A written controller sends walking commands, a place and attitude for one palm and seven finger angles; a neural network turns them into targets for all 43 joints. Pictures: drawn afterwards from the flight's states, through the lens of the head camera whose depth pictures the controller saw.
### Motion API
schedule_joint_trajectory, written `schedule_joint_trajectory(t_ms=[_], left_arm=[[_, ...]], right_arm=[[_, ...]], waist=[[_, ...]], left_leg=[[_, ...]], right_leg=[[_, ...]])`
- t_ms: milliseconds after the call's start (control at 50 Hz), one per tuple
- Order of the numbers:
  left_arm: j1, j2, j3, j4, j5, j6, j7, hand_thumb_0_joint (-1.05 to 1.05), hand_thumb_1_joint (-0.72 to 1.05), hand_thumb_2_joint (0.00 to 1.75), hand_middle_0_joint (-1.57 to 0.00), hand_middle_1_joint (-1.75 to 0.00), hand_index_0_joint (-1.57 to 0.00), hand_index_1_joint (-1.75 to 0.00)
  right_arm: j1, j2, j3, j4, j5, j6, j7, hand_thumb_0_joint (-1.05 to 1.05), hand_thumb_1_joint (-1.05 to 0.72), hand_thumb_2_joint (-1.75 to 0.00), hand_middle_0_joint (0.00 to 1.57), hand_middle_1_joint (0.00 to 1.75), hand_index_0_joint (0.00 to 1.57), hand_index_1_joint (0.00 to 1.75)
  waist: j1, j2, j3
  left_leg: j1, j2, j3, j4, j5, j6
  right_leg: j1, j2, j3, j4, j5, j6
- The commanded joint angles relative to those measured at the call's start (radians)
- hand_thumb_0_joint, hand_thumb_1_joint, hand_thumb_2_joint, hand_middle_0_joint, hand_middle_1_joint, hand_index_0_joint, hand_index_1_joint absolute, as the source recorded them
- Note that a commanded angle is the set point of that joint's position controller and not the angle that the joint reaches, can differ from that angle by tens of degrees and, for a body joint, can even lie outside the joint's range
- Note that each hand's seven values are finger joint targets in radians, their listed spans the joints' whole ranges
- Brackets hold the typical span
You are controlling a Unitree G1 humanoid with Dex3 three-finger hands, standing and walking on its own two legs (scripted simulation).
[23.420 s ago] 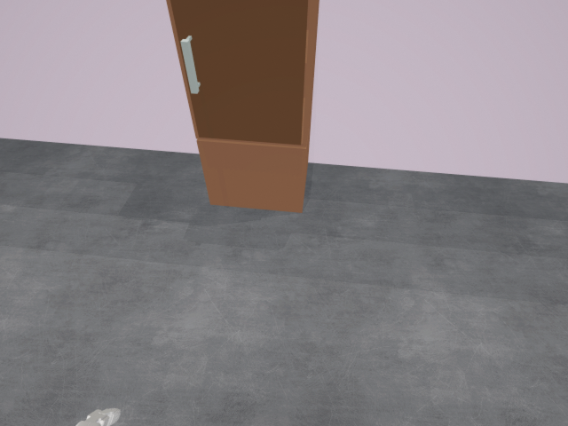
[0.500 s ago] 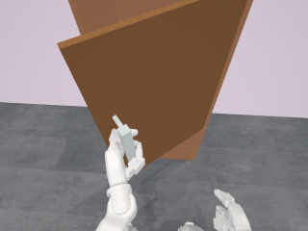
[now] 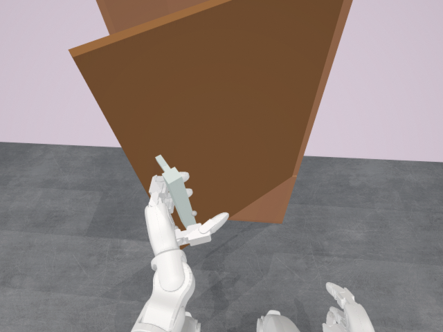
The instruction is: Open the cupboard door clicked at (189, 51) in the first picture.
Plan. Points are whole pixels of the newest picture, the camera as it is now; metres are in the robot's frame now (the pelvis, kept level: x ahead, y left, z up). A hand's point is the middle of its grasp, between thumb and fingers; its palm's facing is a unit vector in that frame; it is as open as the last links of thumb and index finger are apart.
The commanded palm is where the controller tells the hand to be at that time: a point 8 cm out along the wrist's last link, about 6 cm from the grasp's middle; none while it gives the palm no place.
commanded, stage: open thumb and fingers to let go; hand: left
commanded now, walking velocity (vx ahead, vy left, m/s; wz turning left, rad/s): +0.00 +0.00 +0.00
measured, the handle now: (176, 194) +0.35 +0.10 +0.04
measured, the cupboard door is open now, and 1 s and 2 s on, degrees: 40 41 41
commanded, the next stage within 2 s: slide the hand sideways off the handle in 0.38 s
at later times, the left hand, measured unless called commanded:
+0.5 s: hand (191, 213) +0.31 +0.07 +0.04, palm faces +0.24 -0.97 -0.01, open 14.6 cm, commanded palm +0.27 +0.11 +0.04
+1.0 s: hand (178, 247) +0.26 +0.08 +0.04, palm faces -0.15 -0.99 -0.01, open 16.2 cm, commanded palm +0.24 +0.15 +0.04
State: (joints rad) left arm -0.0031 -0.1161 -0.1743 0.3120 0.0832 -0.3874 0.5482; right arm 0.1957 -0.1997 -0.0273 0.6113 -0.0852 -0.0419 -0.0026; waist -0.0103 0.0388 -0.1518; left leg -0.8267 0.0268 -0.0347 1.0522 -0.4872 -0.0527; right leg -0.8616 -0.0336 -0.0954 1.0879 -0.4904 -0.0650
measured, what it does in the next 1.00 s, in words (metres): stands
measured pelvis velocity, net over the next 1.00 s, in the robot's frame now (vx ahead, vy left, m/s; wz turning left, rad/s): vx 0.00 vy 0.05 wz -0.03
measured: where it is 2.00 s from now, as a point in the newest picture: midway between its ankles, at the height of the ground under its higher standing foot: outside the picture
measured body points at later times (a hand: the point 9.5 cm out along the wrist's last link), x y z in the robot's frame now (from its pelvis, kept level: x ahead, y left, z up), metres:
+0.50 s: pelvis +0.00 +0.03 +0.00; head +0.05 +0.02 +0.44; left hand +0.30 +0.12 +0.05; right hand +0.17 -0.19 -0.11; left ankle +0.02 +0.16 -0.66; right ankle +0.02 -0.08 -0.66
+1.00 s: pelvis +0.00 +0.05 -0.01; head +0.06 +0.04 +0.43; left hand +0.26 +0.14 +0.05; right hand +0.17 -0.18 -0.10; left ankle +0.02 +0.16 -0.66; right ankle +0.02 -0.08 -0.66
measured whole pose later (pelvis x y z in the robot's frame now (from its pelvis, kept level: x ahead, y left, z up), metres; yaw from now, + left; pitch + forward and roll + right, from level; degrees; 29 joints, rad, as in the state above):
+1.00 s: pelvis +0.00 +0.05 -0.01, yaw -2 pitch +14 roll +0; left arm 0.20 0.02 -0.27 0.05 0.04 -0.37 0.12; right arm 0.24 -0.21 0.00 0.44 -0.02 -0.02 0.03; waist 0.00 0.03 -0.14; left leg -0.87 0.01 0.01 1.16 -0.54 0.01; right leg -0.89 -0.05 -0.04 1.15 -0.50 0.00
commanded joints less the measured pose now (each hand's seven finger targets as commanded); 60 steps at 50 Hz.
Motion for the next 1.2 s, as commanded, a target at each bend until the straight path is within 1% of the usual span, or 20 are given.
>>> schedule_joint_trajectory(t_ms=[0,60,220,340,460,480,500,520,560,580,620,660,700,720,780,860,940,1040,1160,1180], left_arm=[[-0.223,-0.009,0.012,-0.209,0.019,-0.073,0.013,0.00,-0.50,0.30,-0.29,-1.15,-0.29,-1.15],[-0.210,0.009,0.036,-0.200,0.019,-0.075,0.020,0.00,-0.50,0.30,-0.27,-1.00,-0.27,-1.00],[-0.255,-0.042,0.000,-0.171,0.029,-0.062,0.050,0.00,-0.50,0.30,-0.20,-0.60,-0.20,-0.60],[-0.268,-0.078,-0.020,-0.166,0.036,-0.039,0.072,0.00,-0.50,0.30,-0.15,-0.30,-0.15,-0.30],[-0.278,-0.102,-0.038,-0.170,0.041,-0.021,0.081,0.00,-0.50,0.30,-0.15,-0.30,-0.15,-0.30],[-0.241,0.005,-0.260,-0.204,0.172,-0.055,-0.141,0.00,-0.50,0.30,-0.15,-0.30,-0.15,-0.30],[-0.294,0.061,-0.197,-0.268,0.131,-0.097,-0.259,0.00,-0.50,0.30,-0.15,-0.30,-0.15,-0.30],[-0.287,0.104,-0.178,-0.287,0.111,-0.122,-0.332,0.00,-0.50,0.30,-0.15,-0.30,-0.15,-0.30],[-0.263,0.112,-0.190,-0.323,0.055,-0.126,-0.464,0.00,-0.50,0.30,-0.15,-0.30,-0.15,-0.30],[-0.251,0.086,-0.193,-0.332,-0.001,-0.118,-0.516,0.00,-0.50,0.30,-0.15,-0.30,-0.15,-0.30],[-0.207,0.036,-0.169,-0.318,-0.120,-0.078,-0.559,0.00,-0.50,0.30,-0.15,-0.30,-0.15,-0.30],[-0.141,0.032,-0.110,-0.316,-0.192,-0.038,-0.550,0.00,-0.50,0.30,-0.15,-0.30,-0.15,-0.30],[-0.115,0.043,-0.074,-0.333,-0.195,-0.024,-0.507,0.00,-0.50,0.30,-0.15,-0.30,-0.15,-0.30],[-0.089,0.049,-0.068,-0.341,-0.174,-0.025,-0.482,0.00,-0.50,0.30,-0.15,-0.30,-0.15,-0.30],[-0.024,0.086,-0.069,-0.383,-0.085,-0.049,-0.427,0.00,-0.50,0.30,-0.15,-0.30,-0.15,-0.30],[0.046,0.115,-0.078,-0.435,-0.024,-0.065,-0.406,0.00,-0.50,0.30,-0.15,-0.30,-0.15,-0.30],[0.108,0.131,-0.082,-0.515,-0.035,-0.050,-0.428,0.00,-0.50,0.30,-0.15,-0.30,-0.15,-0.30],[0.134,0.157,-0.049,-0.571,-0.092,-0.027,-0.473,0.00,-0.50,0.30,-0.15,-0.30,-0.15,-0.30],[0.193,0.207,0.017,-0.577,-0.128,-0.032,-0.524,0.00,-0.50,0.30,-0.15,-0.30,-0.15,-0.30],[0.204,0.203,0.013,-0.584,-0.130,-0.032,-0.533,0.00,-0.50,0.30,-0.15,-0.30,-0.15,-0.30]], right_arm=[[-0.061,-0.067,-0.021,-0.147,0.005,-0.055,-0.002,0.00,-0.90,-0.90,0.20,0.30,0.20,0.30],[-0.061,-0.071,-0.023,-0.151,0.007,-0.055,-0.004,0.00,-0.90,-0.90,0.20,0.30,0.20,0.30],[-0.063,-0.068,-0.015,-0.155,0.005,-0.053,0.003,0.00,-0.90,-0.90,0.20,0.30,0.20,0.30],[-0.061,-0.066,-0.013,-0.158,0.001,-0.051,0.009,0.00,-0.90,-0.90,0.20,0.30,0.20,0.30],[-0.071,-0.070,-0.013,-0.161,0.002,-0.051,0.013,0.00,-0.90,-0.90,0.20,0.30,0.20,0.30],[0.008,-0.113,-0.015,-0.139,0.010,-0.039,0.017,0.00,-0.90,-0.90,0.20,0.30,0.20,0.30],[0.007,-0.105,-0.024,-0.171,0.020,-0.039,0.014,0.00,-0.90,-0.90,0.20,0.30,0.20,0.30],[0.005,-0.107,-0.024,-0.182,0.023,-0.037,0.009,0.00,-0.90,-0.90,0.20,0.30,0.20,0.30],[0.000,-0.110,-0.018,-0.211,0.043,-0.041,0.001,0.00,-0.90,-0.90,0.20,0.30,0.20,0.30],[-0.009,-0.105,-0.014,-0.226,0.056,-0.047,-0.002,0.00,-0.90,-0.90,0.20,0.30,0.20,0.30],[-0.022,-0.103,-0.002,-0.247,0.080,-0.056,-0.009,0.00,-0.90,-0.90,0.20,0.30,0.20,0.30],[-0.041,-0.111,0.003,-0.268,0.093,-0.063,-0.014,0.00,-0.90,-0.90,0.20,0.30,0.20,0.30],[-0.034,-0.116,0.001,-0.273,0.090,-0.064,-0.012,0.00,-0.90,-0.90,0.20,0.30,0.20,0.30],[-0.029,-0.117,-0.002,-0.279,0.086,-0.064,-0.007,0.00,-0.90,-0.90,0.20,0.30,0.20,0.30],[-0.018,-0.114,-0.009,-0.294,0.071,-0.061,0.013,0.00,-0.90,-0.90,0.20,0.30,0.20,0.30],[-0.010,-0.113,-0.015,-0.314,0.064,-0.047,0.030,0.00,-0.90,-0.90,0.20,0.30,0.20,0.30],[-0.006,-0.107,-0.011,-0.340,0.069,-0.032,0.026,0.00,-0.90,-0.90,0.20,0.30,0.20,0.30],[-0.006,-0.110,-0.006,-0.349,0.080,-0.034,-0.001,0.00,-0.90,-0.90,0.20,0.30,0.20,0.30],[-0.004,-0.114,-0.004,-0.336,0.082,-0.051,-0.019,0.00,-0.90,-0.90,0.20,0.30,0.20,0.30],[-0.004,-0.112,-0.004,-0.339,0.081,-0.054,-0.019,0.00,-0.90,-0.90,0.20,0.30,0.20,0.30]], waist=[[-0.014,-0.168,-0.271],[-0.003,-0.176,-0.265],[-0.005,-0.121,-0.241],[-0.005,-0.106,-0.262],[-0.003,-0.113,-0.278],[-0.092,-0.141,-0.248],[-0.068,-0.098,-0.296],[-0.045,-0.082,-0.331],[-0.049,-0.042,-0.329],[-0.047,-0.030,-0.311],[-0.043,-0.057,-0.241],[-0.017,-0.100,-0.204],[-0.012,-0.130,-0.202],[-0.008,-0.150,-0.205],[0.006,-0.111,-0.220],[0.014,-0.073,-0.230],[0.012,-0.056,-0.232],[-0.009,-0.111,-0.206],[-0.005,-0.097,-0.194],[-0.003,-0.068,-0.199]], left_leg=[[0.017,-0.059,0.039,-0.066,0.127,0.055],[0.023,-0.058,0.038,-0.074,0.127,0.056],[0.054,-0.056,0.041,-0.096,0.119,0.055],[0.084,-0.051,0.037,-0.104,0.158,0.052],[0.097,-0.046,0.025,-0.107,0.180,0.050],[0.130,-0.040,0.028,-0.079,0.196,0.070],[0.127,-0.043,0.025,-0.068,0.215,0.075],[0.129,-0.049,0.025,-0.072,0.213,0.076],[0.145,-0.049,0.020,-0.077,0.200,0.077],[0.149,-0.050,0.019,-0.084,0.177,0.075],[0.142,-0.048,0.010,-0.114,0.123,0.071],[0.127,-0.048,0.000,-0.143,0.096,0.065],[0.123,-0.047,-0.005,-0.144,0.102,0.061],[0.119,-0.044,-0.005,-0.137,0.113,0.061],[0.106,-0.042,-0.001,-0.110,0.165,0.059],[0.091,-0.042,0.002,-0.090,0.167,0.057],[0.091,-0.045,0.012,-0.089,0.146,0.058],[0.067,-0.046,0.008,-0.081,0.100,0.064],[0.049,-0.049,0.004,-0.056,0.117,0.063],[0.052,-0.050,0.008,-0.054,0.120,0.061]], right_leg=[[0.295,-0.029,0.164,-0.255,0.220,0.067],[0.292,-0.020,0.152,-0.257,0.191,0.059],[0.229,0.005,0.090,-0.224,0.156,0.044],[0.217,0.019,0.056,-0.195,0.200,0.036],[0.203,0.027,0.036,-0.176,0.206,0.030],[0.160,0.019,0.060,-0.160,0.283,0.031],[0.183,0.008,0.065,-0.145,0.323,0.025],[0.221,0.006,0.076,-0.138,0.337,0.021],[0.217,0.007,0.075,-0.135,0.316,0.018],[0.206,0.010,0.072,-0.145,0.285,0.021],[0.199,0.020,0.055,-0.181,0.203,0.026],[0.201,0.027,0.037,-0.193,0.140,0.027],[0.186,0.025,0.025,-0.173,0.136,0.031],[0.177,0.025,0.021,-0.159,0.142,0.032],[0.151,0.019,0.030,-0.113,0.180,0.025],[0.137,0.019,0.039,-0.090,0.180,0.018],[0.156,0.021,0.045,-0.103,0.181,0.020],[0.163,0.027,0.049,-0.127,0.149,0.032],[0.149,0.030,0.050,-0.112,0.163,0.032],[0.148,0.027,0.052,-0.109,0.169,0.033]])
